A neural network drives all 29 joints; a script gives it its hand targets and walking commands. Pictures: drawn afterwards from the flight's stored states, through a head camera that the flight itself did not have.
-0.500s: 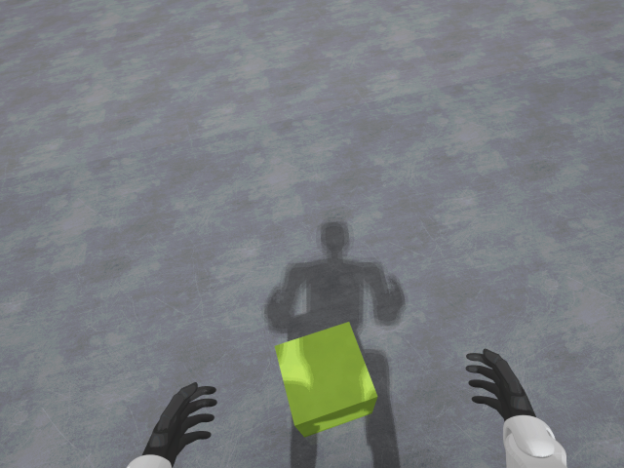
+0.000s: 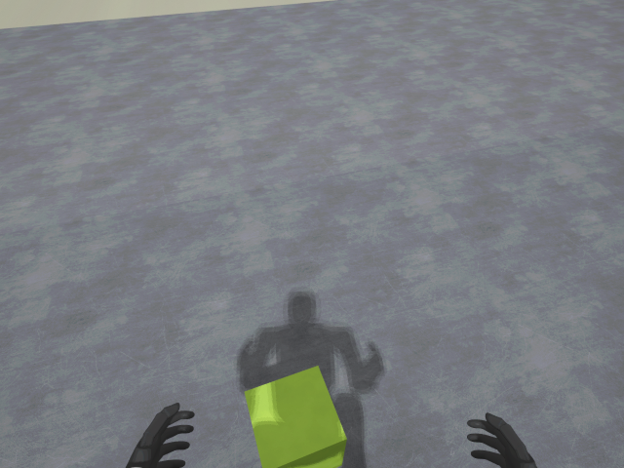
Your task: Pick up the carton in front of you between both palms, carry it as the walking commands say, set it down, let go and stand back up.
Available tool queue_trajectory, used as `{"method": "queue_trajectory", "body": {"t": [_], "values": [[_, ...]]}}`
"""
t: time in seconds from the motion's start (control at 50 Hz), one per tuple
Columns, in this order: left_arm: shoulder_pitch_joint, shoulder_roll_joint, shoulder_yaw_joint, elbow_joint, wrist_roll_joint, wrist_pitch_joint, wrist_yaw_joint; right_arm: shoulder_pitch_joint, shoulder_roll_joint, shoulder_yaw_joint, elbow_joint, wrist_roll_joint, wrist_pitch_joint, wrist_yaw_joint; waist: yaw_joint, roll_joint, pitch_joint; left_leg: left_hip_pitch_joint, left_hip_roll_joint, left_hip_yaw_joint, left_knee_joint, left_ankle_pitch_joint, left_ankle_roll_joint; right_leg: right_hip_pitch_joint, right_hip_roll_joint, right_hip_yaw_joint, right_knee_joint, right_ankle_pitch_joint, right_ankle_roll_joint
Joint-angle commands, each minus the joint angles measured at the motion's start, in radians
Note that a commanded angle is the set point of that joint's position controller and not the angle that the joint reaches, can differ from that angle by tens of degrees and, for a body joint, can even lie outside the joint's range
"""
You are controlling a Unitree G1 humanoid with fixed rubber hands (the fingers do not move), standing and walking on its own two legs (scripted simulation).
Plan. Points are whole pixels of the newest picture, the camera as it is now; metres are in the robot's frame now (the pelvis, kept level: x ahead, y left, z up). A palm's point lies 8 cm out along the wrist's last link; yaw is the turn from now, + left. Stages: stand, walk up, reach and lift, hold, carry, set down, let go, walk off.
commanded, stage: let go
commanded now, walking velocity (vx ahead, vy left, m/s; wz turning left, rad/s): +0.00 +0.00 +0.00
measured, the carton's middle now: (295, 430) +0.39 +0.08 -0.65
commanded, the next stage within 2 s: stand in 0.12 s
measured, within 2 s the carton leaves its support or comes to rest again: neither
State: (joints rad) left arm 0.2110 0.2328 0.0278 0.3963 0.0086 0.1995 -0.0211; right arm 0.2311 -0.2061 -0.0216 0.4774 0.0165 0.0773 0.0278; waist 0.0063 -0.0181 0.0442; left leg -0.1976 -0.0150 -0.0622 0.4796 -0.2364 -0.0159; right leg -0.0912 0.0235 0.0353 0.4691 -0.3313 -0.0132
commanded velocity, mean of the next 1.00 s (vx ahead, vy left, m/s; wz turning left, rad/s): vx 0.00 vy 0.00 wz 0.00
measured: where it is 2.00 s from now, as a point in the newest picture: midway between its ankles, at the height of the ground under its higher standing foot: outside the picture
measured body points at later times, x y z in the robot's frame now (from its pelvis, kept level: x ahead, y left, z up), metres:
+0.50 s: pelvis +0.04 +0.03 -0.02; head +0.04 +0.05 +0.43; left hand +0.09 +0.32 -0.13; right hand +0.15 -0.22 -0.12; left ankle +0.02 +0.13 -0.74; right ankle -0.05 -0.11 -0.74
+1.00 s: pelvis +0.04 +0.03 -0.02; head +0.05 +0.05 +0.43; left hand +0.04 +0.31 -0.16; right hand +0.15 -0.22 -0.14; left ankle +0.02 +0.13 -0.74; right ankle -0.05 -0.11 -0.74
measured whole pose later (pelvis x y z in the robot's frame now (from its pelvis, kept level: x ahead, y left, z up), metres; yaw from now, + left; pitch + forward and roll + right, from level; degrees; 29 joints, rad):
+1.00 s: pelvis +0.04 +0.03 -0.02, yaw +9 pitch +3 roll -1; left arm 0.36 0.29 0.01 0.82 0.02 0.03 0.06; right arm 0.36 -0.24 -0.02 0.78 -0.02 0.00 -0.04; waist 0.01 -0.03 -0.04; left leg -0.38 -0.11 -0.16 0.73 -0.39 0.03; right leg -0.15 -0.06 -0.13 0.60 -0.49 0.03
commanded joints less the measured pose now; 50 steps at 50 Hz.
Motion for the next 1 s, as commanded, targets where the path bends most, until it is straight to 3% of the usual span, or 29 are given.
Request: {"method": "queue_trajectory", "body": {"t": [0.0,0.1,0.12,0.14,0.18,0.22,0.28,0.36,0.44,0.54,0.62,0.8,0.98], "values": [[-0.054,0.102,0.027,-0.119,0.004,0.011,0.005,-0.039,-0.093,-0.034,-0.094,-0.007,0.004,0.003,-0.009,-0.009,0.013,0.155,-0.069,0.064,-0.025,0.098,-0.006,-0.173,0.003,-0.019,-0.136,0.203,0.032],[-0.063,0.096,0.028,-0.152,0.011,0.037,0.006,-0.053,-0.097,-0.039,-0.114,-0.011,0.024,0.02,-0.014,0.018,0.033,0.177,-0.056,0.053,-0.031,0.047,-0.014,-0.164,0.008,-0.036,-0.14,0.111,0.012],[0.013,0.163,0.03,0.022,0.049,-0.109,0.034,0.122,-0.181,-0.059,0.045,-0.062,-0.034,-0.024,-0.038,-0.166,0.041,-0.151,0.067,-0.067,-0.094,-0.193,-0.032,-0.141,-0.075,-0.034,-0.095,-0.333,0.038],[0.087,0.16,0.033,0.033,0.06,-0.164,0.051,0.112,-0.23,-0.072,0.062,-0.069,-0.061,-0.044,0.007,-0.122,0.086,-0.213,0.048,-0.06,-0.103,-0.275,-0.042,-0.15,-0.096,0.011,-0.097,-0.399,0.02],[0.078,0.16,0.033,0.068,0.061,-0.217,0.058,0.051,-0.176,-0.056,0.066,-0.068,-0.107,-0.043,0.019,-0.034,0.051,-0.243,0.015,-0.037,-0.079,-0.159,-0.046,-0.143,-0.113,0.023,-0.076,-0.311,0.007],[0.062,0.167,0.032,0.099,0.046,-0.244,0.058,0.046,-0.137,-0.043,0.091,-0.059,-0.133,-0.025,0.023,0.069,-0.061,-0.22,0.003,-0.047,-0.068,-0.088,-0.028,-0.084,-0.118,0.02,-0.037,-0.215,0.011],[0.062,0.172,0.032,0.141,0.041,-0.262,0.054,0.053,-0.132,-0.036,0.115,-0.048,-0.147,-0.012,0.019,0.055,-0.097,-0.206,0.017,-0.095,-0.046,-0.002,0.006,-0.095,-0.123,0.014,0.002,-0.157,0.018],[0.121,0.177,0.031,0.199,0.034,-0.262,0.061,0.123,-0.157,-0.037,0.161,-0.04,-0.145,-0.023,0.02,0.089,-0.135,-0.153,0.032,-0.145,0.021,0.277,0.041,-0.09,-0.101,-0.025,0.062,-0.017,0.04],[0.158,0.175,0.022,0.236,0.017,-0.248,0.07,0.166,-0.162,-0.035,0.188,-0.033,-0.136,-0.039,0.012,0.038,-0.148,-0.133,0.025,-0.14,0.09,0.431,0.06,-0.086,-0.103,-0.043,0.092,0.102,0.046],[0.186,0.177,0.013,0.267,0.006,-0.226,0.079,0.172,-0.157,-0.033,0.201,-0.032,-0.123,-0.05,0.009,-0.004,-0.128,-0.16,0.011,-0.13,0.137,0.436,0.069,-0.069,-0.113,-0.065,0.113,0.245,0.039],[0.197,0.178,0.009,0.289,0.004,-0.212,0.084,0.167,-0.152,-0.032,0.21,-0.031,-0.114,-0.056,0.01,-0.006,-0.114,-0.176,0.002,-0.127,0.158,0.421,0.073,-0.054,-0.117,-0.084,0.122,0.305,0.03],[0.203,0.176,0.008,0.34,0.01,-0.188,0.087,0.162,-0.151,-0.028,0.234,-0.033,-0.095,-0.068,0.01,0.04,-0.089,-0.19,-0.003,-0.164,0.149,0.385,0.084,-0.042,-0.103,-0.109,0.106,0.205,0.018],[0.211,0.168,0.005,0.406,0.016,-0.176,0.084,0.172,-0.146,-0.023,0.269,-0.034,-0.085,-0.074,0.013,0.028,-0.063,-0.215,-0.017,-0.169,0.145,0.303,0.084,-0.019,-0.115,-0.118,0.071,0.181,0.001]]}}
